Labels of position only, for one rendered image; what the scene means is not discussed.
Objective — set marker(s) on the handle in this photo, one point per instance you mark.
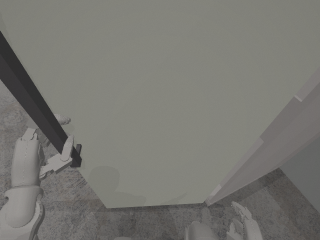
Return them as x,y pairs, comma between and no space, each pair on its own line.
19,83

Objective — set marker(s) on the left robot forearm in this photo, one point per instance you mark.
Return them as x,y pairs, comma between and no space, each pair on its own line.
22,215

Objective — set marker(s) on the robot right thigh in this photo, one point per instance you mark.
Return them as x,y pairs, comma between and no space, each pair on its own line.
198,231

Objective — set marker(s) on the robot right hand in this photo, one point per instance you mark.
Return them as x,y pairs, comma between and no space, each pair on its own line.
249,230

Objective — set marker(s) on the fridge door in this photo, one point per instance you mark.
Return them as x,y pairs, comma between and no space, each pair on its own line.
165,96

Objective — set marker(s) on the robot left hand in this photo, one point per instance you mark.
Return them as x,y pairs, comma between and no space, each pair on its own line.
28,155

